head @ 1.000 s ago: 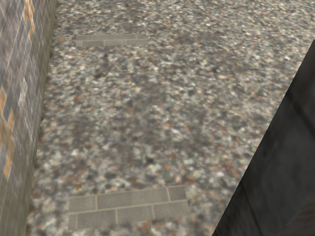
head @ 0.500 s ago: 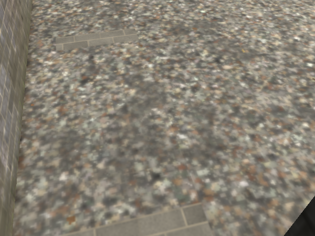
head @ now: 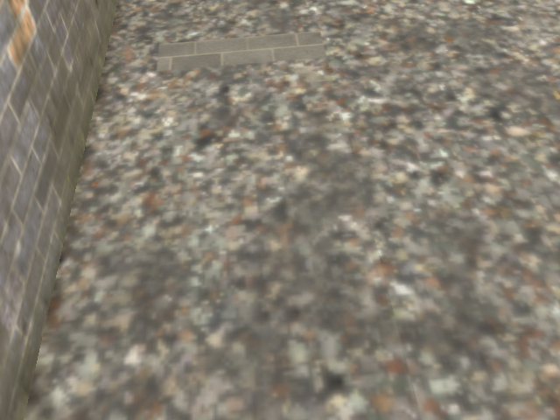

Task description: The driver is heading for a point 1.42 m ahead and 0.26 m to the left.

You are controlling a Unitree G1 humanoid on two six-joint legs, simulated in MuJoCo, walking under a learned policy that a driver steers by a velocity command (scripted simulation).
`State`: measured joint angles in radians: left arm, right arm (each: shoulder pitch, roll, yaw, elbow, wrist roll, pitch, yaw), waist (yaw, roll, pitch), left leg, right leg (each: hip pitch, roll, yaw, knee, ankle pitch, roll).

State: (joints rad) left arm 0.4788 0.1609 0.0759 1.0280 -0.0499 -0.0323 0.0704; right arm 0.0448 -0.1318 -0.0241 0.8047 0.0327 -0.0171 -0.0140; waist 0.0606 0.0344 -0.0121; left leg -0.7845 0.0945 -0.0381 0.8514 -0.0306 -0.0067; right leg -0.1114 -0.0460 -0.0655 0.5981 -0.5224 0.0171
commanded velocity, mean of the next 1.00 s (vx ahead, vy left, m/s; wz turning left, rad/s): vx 0.15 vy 0.00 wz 0.00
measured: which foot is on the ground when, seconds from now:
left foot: up 0.00-0.04, down 0.06-0.48, up 0.50-0.74, down 0.76-1.00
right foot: down 0.00-0.06, up 0.08-0.44, down 0.46-1.00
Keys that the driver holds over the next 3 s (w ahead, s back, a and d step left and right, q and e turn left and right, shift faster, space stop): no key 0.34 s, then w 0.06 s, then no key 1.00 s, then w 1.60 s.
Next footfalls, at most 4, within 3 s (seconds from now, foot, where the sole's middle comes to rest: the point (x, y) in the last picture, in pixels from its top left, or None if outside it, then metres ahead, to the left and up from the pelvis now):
0.06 left None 0.23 0.15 -0.75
0.46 right None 0.33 -0.08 -0.75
0.76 left None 0.33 0.18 -0.75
1.90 left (221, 390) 0.55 0.23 -0.75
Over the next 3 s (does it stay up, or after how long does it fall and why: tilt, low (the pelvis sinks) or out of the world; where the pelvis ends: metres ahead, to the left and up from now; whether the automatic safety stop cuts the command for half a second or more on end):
stays up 1.03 0.13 0.01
